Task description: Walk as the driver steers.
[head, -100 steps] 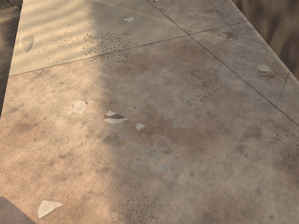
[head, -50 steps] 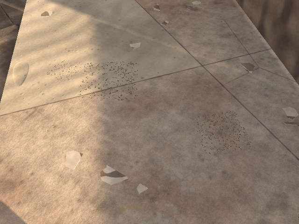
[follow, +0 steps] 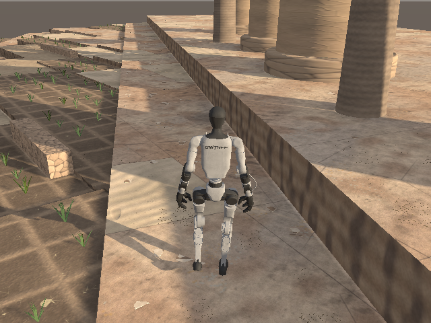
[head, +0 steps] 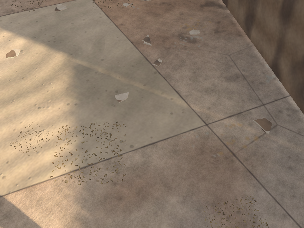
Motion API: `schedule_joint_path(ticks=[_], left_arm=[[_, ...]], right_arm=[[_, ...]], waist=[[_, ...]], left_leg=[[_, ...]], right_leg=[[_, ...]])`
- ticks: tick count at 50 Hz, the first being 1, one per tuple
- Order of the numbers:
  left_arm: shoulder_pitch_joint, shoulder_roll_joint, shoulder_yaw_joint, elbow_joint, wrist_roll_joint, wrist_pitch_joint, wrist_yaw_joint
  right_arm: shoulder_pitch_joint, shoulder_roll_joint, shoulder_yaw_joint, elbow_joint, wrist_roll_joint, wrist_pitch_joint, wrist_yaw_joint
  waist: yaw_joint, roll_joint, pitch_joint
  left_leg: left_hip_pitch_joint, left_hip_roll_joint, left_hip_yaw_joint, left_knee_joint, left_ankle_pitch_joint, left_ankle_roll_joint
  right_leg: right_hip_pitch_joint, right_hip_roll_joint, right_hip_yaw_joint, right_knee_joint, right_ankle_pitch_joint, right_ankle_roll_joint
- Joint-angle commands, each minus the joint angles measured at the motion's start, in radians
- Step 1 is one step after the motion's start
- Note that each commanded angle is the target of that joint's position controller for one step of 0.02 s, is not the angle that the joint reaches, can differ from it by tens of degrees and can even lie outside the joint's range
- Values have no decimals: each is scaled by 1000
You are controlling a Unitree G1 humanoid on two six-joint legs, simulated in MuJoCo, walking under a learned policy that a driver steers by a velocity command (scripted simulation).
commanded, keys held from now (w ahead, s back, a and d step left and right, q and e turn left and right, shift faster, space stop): w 1.00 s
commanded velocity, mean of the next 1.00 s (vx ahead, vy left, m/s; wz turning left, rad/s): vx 0.50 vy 0.00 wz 0.00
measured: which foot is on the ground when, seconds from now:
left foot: up 0.00-0.38, down 0.40-0.98, up 1.00-1.00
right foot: down 0.00-0.42, up 0.44-0.94, down 0.96-1.00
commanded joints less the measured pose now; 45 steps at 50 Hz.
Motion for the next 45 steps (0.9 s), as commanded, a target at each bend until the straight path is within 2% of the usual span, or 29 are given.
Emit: schedule_joint_path(ticks=[1, 3, 7, 10, 14, 16, 17, 18, 19, 20, 21, 22, 23, 24, 25, 26, 27, 29, 31, 34, 36, 39, 42, 44, 45], left_arm=[[88, 69, 5, 1, -7, -28, 6], [125, 86, 6, 13, -6, -28, 6], [196, 77, -4, 30, -5, -24, 7], [254, 81, -6, 49, -4, -25, 11], [304, 87, -5, 75, 8, -19, 22], [292, 98, -1, 81, 13, -16, 28], [271, 106, 1, 80, 14, -15, 29], [255, 115, 3, 80, 14, -14, 30], [235, 117, 3, 78, 9, -10, 27], [224, 98, -5, 56, -1, -12, 24], [317, 2, -24, 28, -42, -12, 12], [289, 81, 1, 39, -16, -10, 12], [197, 90, 9, 11, -6, -7, 10], [142, 74, 5, -2, -2, -12, 5], [127, 55, 7, -2, 4, -5, 3], [144, 39, 5, 1, 19, 9, -2], [159, 22, 3, 8, 24, 21, -9], [131, 20, 5, -6, 25, 37, -16], [45, 29, 5, -37, 24, 46, -20], [-92, 39, 3, -85, 16, 49, -22], [-165, 30, -3, -109, 10, 46, -23], [-252, 24, -11, -137, 6, 43, -23], [-315, 36, -11, -165, 6, 35, -22], [-316, 45, -8, -176, 6, 27, -20], [-285, 50, -4, -170, 5, 22, -18]], right_arm=[[74, -19, -8, -25, -11, 21, 14], [-18, -28, -8, -57, -10, 30, 17], [-189, -30, 0, -114, 3, 29, 20], [-282, -22, 9, -142, 9, 26, 20], [-368, -35, 10, -178, 9, 17, 18], [-359, -44, 6, -185, 9, 8, 15], [-318, -50, 1, -175, 9, 3, 11], [-230, -63, -8, -148, 9, -3, 5], [-68, -80, -21, -92, 4, -12, -4], [115, -140, -42, -43, -19, -21, -15], [225, -250, -70, -34, -37, -20, -18], [157, -222, -66, -37, 2, -5, -7], [38, -174, -51, -52, 18, -2, -3], [-28, -109, -34, -63, 19, -9, 2], [-53, -75, -23, -58, 17, -16, 1], [-51, -43, -12, -43, 20, -22, -4], [-28, -35, -8, -30, 18, -29, -7], [30, -62, -11, -5, 20, -41, -10], [67, -84, -13, 6, 20, -43, -11], [126, -77, -5, 18, 20, -40, -11], [157, -76, -2, 25, 19, -40, -12], [215, -80, 0, 43, 17, -40, -17], [252, -85, -1, 62, 8, -35, -25], [245, -96, -6, 68, 3, -32, -31], [225, -103, -8, 67, 1, -31, -33]], waist=[[-30, -76, -15], [-19, -75, 16], [20, -77, 46], [49, -86, 52], [69, -91, 70], [51, -93, 66], [26, -98, 47], [-11, -103, 1], [-80, -76, -79], [-143, -31, -190], [-122, 186, -333], [-100, 102, -323], [-50, 51, -158], [-29, 3, -74], [1, 4, -31], [29, 24, -15], [41, 32, -20], [50, 29, -16], [41, 27, 11], [10, 26, 42], [-8, 28, 48], [-35, 36, 53], [-49, 39, 67], [-35, 41, 67], [-14, 44, 53]], left_leg=[[-109, 51, -13, -27, 64, -22], [-179, 67, 3, -92, 134, -38], [-233, 66, 33, -291, 256, -58], [-215, 42, 59, -417, 305, -52], [-230, 20, 69, -510, 254, -21], [-186, 1, 76, -552, 186, 7], [-108, -24, 88, -577, 147, 25], [10, -58, 103, -601, 121, 44], [205, -86, 118, -666, 163, 69], [477, 41, -22, -671, 125, 116], [770, 353, -505, -748, 17, 250], [715, 371, -678, -859, 10, 263], [567, 331, -503, -872, -26, 226], [430, 287, -392, -915, 40, 195], [344, 236, -303, -942, 98, 155], [279, 196, -233, -961, 157, 127], [258, 179, -192, -969, 207, 121], [254, 163, -147, -983, 295, 129], [265, 155, -121, -1011, 293, 132], [311, 141, -96, -1029, 333, 127], [339, 133, -73, -1026, 377, 119], [413, 141, -54, -1012, 442, 117], [510, 173, -53, -974, 518, 126], [557, 193, -48, -927, 613, 121], [559, 193, -33, -880, 722, 110]], right_leg=[[66, -268, 258, -246, 188, -111], [74, -258, 232, -276, 181, -110], [123, -233, 185, -288, 254, -94], [183, -235, 162, -278, 316, -87], [311, -276, 161, -230, 404, -102], [352, -293, 152, -177, 514, -95], [350, -291, 136, -120, 641, -83], [342, -282, 122, -20, 773, -70], [297, -247, 89, 159, 800, -50], [107, -207, 65, 407, 570, -30], [-253, -34, -6, 819, -37, 24], [-364, -5, 135, 937, -328, 7], [-417, -71, 156, 938, -239, 0], [-396, -106, 153, 882, -165, 1], [-355, -133, 149, 822, -129, 5], [-306, -150, 145, 776, -111, 17], [-275, -151, 137, 756, -100, 27], [-297, -155, 116, 724, -70, 43], [-369, -172, 102, 663, -5, 61], [-447, -181, 83, 522, 89, 81], [-439, -169, 66, 414, 137, 86], [-427, -143, 42, 298, 171, 76], [-437, -127, 36, 229, 131, 51], [-406, -111, 31, 189, 65, 25], [-342, -90, 21, 164, 27, 7]])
